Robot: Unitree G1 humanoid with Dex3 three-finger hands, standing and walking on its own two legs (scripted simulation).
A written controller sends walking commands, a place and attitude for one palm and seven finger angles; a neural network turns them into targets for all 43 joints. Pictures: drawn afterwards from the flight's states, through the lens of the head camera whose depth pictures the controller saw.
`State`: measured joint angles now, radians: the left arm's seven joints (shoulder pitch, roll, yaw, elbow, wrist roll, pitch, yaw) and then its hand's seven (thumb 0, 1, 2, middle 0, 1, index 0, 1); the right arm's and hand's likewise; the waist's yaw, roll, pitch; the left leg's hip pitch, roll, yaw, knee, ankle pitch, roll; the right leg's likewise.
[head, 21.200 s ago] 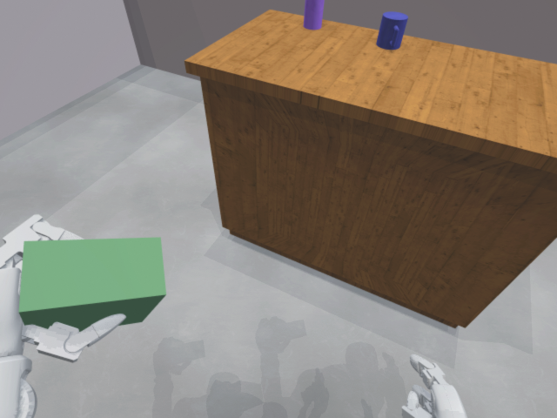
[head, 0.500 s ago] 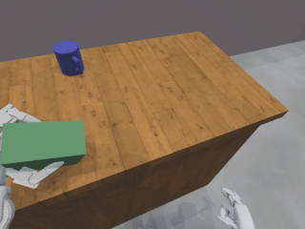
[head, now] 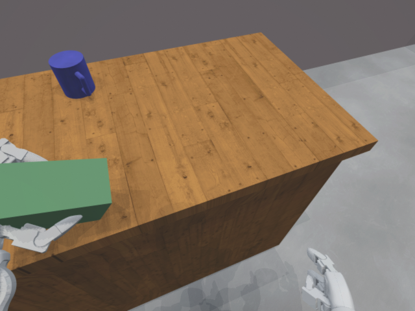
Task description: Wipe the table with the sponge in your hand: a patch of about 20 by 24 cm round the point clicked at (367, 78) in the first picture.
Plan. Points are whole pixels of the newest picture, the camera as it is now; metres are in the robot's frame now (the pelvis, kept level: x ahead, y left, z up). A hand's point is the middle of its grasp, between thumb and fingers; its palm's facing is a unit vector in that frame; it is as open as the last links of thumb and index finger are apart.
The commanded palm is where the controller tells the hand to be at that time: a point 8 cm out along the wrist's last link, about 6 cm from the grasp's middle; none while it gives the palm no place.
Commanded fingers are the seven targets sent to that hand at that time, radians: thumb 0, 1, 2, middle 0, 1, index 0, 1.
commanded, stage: shuffle to correct the standing spot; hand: left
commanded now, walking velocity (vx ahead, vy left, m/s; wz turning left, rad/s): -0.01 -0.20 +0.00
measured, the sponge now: (73, 196) +0.24 +0.23 +0.15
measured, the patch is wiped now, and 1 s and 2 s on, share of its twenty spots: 0.00 0.00 0.00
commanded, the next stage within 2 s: come to a stop and stand still in 0.58 s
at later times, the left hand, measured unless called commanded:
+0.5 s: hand (65, 195) +0.23 +0.22 +0.17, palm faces +0.39 -0.83 -0.40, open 10.1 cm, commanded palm +0.16 +0.26 +0.18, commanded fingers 0.00 0.10 1.30 -1.20 -1.60 -1.20 -1.60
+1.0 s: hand (45, 211) +0.20 +0.23 +0.18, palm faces +0.38 -0.84 -0.39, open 10.1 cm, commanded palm +0.14 +0.28 +0.18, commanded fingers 0.00 0.10 1.30 -1.20 -1.60 -1.20 -1.60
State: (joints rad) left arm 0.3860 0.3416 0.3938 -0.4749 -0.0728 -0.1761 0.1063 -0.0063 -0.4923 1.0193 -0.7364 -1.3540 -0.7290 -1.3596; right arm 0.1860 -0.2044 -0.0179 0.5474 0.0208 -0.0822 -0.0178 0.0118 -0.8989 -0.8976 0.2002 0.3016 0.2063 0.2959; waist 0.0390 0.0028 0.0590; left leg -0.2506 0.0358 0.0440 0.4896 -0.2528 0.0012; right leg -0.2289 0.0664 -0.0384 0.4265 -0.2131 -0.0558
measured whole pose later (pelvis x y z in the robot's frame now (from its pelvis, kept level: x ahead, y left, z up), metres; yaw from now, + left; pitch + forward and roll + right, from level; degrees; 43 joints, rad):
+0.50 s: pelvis +0.01 -0.03 -0.01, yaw +1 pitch +1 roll +0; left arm 0.43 0.38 0.41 -0.54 -0.09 -0.17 0.11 -0.01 -0.49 1.02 -0.73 -1.36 -0.73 -1.36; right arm 0.20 -0.22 -0.04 0.55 0.03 -0.06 -0.03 0.01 -0.90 -0.90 0.20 0.30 0.20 0.30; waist 0.01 0.00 0.08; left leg -0.28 0.06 0.02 0.56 -0.29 -0.03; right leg -0.26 0.09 -0.06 0.51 -0.26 -0.09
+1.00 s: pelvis -0.02 +0.00 -0.01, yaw +0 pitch -1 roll +0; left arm 0.43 0.34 0.38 -0.47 -0.08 -0.24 0.09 0.00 -0.49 1.02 -0.73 -1.36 -0.72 -1.36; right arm 0.24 -0.25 -0.05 0.56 0.03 -0.16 -0.01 0.01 -0.90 -0.90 0.20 0.30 0.20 0.30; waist -0.01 0.03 0.04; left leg -0.29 0.03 0.05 0.57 -0.27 0.00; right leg -0.29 0.05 -0.04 0.55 -0.25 -0.06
